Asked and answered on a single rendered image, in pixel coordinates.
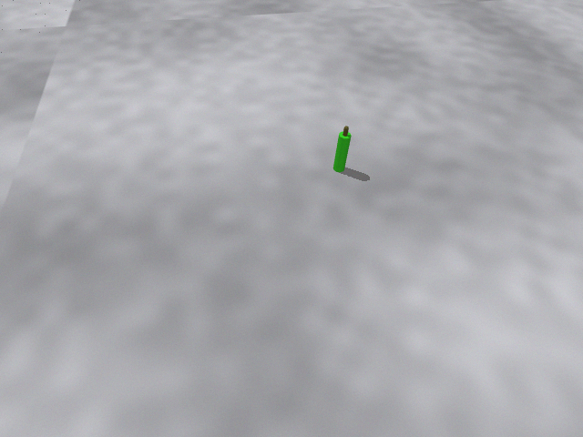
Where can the bottle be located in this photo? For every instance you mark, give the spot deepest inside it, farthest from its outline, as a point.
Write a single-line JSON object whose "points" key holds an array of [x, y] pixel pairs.
{"points": [[342, 150]]}

